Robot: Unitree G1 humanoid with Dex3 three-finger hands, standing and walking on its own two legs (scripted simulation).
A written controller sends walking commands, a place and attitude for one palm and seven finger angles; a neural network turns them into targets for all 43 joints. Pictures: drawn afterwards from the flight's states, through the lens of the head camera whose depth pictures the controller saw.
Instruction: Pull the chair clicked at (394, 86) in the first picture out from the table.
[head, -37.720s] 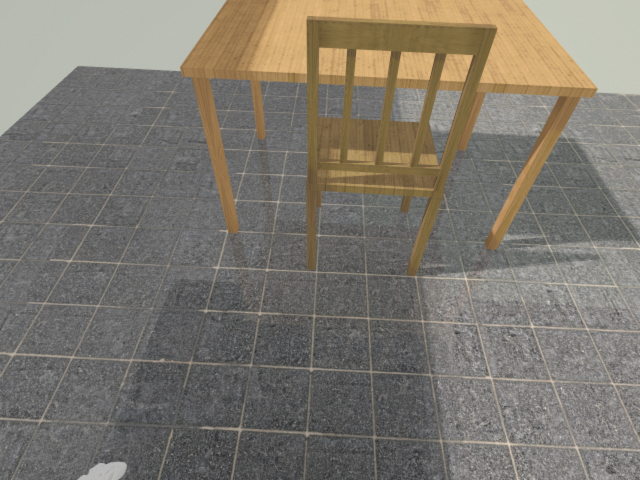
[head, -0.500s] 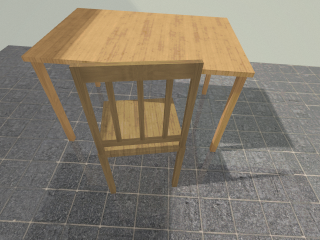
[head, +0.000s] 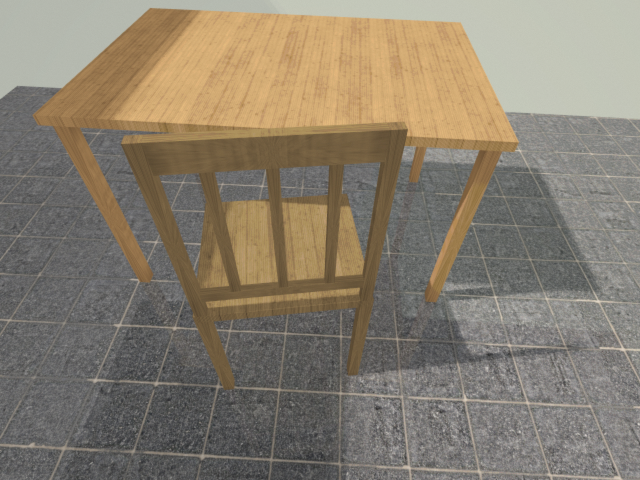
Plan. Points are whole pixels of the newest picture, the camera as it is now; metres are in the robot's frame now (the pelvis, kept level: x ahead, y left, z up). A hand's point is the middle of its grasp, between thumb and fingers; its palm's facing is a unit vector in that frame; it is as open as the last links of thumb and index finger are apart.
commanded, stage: look to check the result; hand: left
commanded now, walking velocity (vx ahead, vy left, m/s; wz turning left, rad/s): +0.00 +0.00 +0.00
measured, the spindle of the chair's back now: (278, 234) +0.56 +0.11 -0.08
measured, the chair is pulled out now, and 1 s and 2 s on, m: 0.18 0.18 0.18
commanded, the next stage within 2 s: take the last steps up to it in 0.22 s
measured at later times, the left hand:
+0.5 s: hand out of the picture +0.03 +0.15 -0.18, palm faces +0.01 -0.98 -0.18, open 7.4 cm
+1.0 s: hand out of the picture +0.07 +0.15 -0.19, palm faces +0.02 -0.98 -0.18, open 7.4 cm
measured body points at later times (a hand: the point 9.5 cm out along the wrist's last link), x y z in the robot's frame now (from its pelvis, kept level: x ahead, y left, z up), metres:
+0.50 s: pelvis +0.04 -0.01 +0.00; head +0.05 -0.02 +0.45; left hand +0.03 +0.20 -0.16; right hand +0.02 -0.23 -0.16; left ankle +0.06 +0.09 -0.74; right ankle -0.02 -0.13 -0.74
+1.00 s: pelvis +0.10 -0.01 -0.02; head +0.11 -0.01 +0.43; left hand +0.07 +0.21 -0.18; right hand +0.09 -0.24 -0.17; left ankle +0.10 +0.08 -0.74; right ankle -0.01 -0.12 -0.72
